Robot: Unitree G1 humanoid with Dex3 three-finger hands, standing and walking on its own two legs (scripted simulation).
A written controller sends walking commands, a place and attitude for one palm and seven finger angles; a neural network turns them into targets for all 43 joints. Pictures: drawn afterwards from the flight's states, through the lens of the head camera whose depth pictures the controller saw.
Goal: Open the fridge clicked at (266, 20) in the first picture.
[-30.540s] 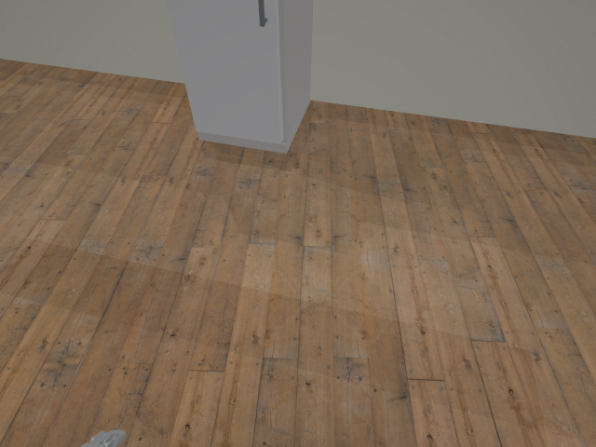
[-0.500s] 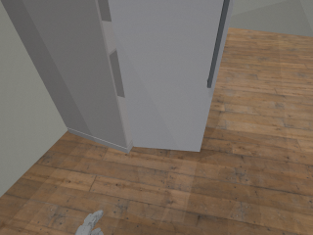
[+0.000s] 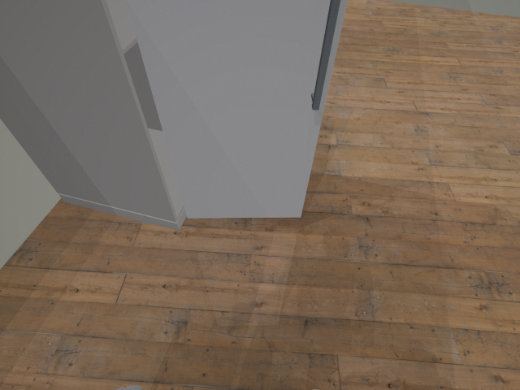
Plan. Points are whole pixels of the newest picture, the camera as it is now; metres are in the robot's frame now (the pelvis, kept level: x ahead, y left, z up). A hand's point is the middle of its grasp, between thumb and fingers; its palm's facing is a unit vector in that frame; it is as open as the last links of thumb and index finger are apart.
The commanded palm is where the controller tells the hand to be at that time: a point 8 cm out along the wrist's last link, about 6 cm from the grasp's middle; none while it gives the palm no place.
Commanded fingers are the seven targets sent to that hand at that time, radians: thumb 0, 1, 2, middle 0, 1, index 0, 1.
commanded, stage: let the arm hang, fingers relaxed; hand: right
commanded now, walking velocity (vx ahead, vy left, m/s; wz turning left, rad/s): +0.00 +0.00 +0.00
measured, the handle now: (329, 20) +0.84 -0.09 +0.17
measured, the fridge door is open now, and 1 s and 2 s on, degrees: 73 73 73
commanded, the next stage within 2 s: look to check the result in 0.78 s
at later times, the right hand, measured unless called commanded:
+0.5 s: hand out of the picture +0.05 -0.23 -0.15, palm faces -0.04 +0.97 -0.23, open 7.4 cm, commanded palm none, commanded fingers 0.00 -0.90 -0.90 0.20 0.30 0.20 0.30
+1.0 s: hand out of the picture +0.04 -0.27 -0.15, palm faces -0.06 +0.96 -0.28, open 7.4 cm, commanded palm none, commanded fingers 0.00 -0.90 -0.90 0.20 0.30 0.20 0.30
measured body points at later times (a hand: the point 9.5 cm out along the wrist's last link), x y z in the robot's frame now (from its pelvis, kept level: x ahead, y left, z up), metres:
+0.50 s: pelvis +0.00 -0.03 +0.02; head +0.00 -0.03 +0.47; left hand +0.02 +0.22 -0.13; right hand +0.06 -0.28 -0.13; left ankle +0.00 +0.08 -0.72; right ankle +0.00 -0.12 -0.72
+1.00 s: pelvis +0.00 -0.05 +0.02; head +0.01 -0.05 +0.47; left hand +0.03 +0.23 -0.12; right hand +0.05 -0.32 -0.13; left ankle +0.00 +0.08 -0.72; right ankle +0.00 -0.12 -0.72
